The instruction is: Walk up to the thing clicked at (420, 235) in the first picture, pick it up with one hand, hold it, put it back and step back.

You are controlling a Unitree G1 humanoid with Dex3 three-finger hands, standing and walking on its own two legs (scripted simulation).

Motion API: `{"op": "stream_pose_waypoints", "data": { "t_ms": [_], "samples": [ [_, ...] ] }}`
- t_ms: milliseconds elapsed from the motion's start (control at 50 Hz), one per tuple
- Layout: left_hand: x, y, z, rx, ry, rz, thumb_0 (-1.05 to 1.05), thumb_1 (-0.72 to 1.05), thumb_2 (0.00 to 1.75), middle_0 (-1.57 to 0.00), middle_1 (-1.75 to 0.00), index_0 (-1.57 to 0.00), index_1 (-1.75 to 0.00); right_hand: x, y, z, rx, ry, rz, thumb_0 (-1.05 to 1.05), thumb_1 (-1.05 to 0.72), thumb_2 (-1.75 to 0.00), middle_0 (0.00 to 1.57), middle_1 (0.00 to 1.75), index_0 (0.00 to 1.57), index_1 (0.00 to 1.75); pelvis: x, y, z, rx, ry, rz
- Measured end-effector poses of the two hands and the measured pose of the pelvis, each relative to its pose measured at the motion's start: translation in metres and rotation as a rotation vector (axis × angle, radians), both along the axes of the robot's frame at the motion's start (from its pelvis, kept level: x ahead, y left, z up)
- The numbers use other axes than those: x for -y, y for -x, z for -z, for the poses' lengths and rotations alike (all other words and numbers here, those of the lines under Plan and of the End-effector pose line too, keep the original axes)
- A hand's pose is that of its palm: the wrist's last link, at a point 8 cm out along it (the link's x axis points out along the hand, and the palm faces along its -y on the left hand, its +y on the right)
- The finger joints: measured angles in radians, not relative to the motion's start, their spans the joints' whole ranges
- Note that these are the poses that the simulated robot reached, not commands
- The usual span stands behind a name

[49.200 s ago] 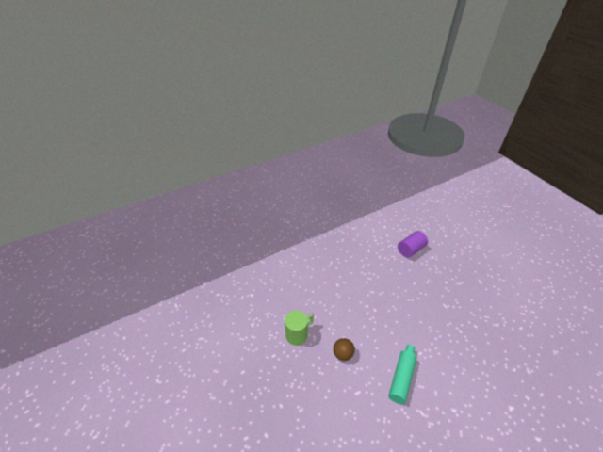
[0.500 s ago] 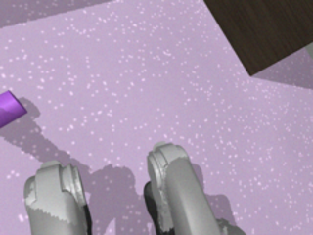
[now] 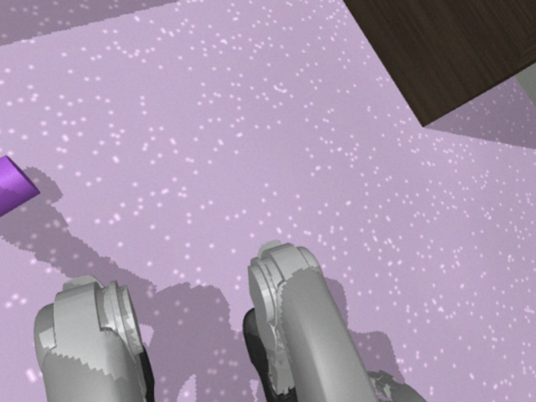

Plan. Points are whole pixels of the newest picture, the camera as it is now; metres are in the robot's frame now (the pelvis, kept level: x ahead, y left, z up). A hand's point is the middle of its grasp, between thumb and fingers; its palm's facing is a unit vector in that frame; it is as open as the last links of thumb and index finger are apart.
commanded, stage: rise first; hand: left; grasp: from above
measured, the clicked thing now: out of the picture +0.48 +0.36 -0.28
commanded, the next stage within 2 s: approach in 1.56 s
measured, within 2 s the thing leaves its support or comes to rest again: neither
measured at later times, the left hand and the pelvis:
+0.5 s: hand out of the picture +0.43 +0.41 -0.15, palm faces -0.30 -0.27 -0.92, open 14.0 cm; pelvis +0.00 +0.00 +0.00, yaw +0 degrees
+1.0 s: hand out of the picture +0.43 +0.41 -0.15, palm faces -0.30 -0.27 -0.92, open 14.0 cm; pelvis +0.00 +0.00 +0.00, yaw -1 degrees
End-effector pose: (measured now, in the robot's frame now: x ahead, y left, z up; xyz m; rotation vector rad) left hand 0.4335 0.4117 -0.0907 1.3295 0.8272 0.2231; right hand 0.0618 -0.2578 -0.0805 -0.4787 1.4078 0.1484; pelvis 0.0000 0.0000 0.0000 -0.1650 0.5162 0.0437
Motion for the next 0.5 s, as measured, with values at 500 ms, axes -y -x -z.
{"op": "stream_pose_waypoints", "data": {
  "t_ms": [500],
  "samples": [
    [-0.004,0.007,0.001,0.004,0.004,0.007,0.00,-0.52,0.95,-0.15,-0.96,-0.14,-0.97,-0.006,-0.006,0.000,0.026,-0.017,-0.016,0.00,-0.90,-0.90,0.20,0.30,0.20,0.30,-0.002,0.000,0.000,0.001,0.006,0.001]
  ]
}}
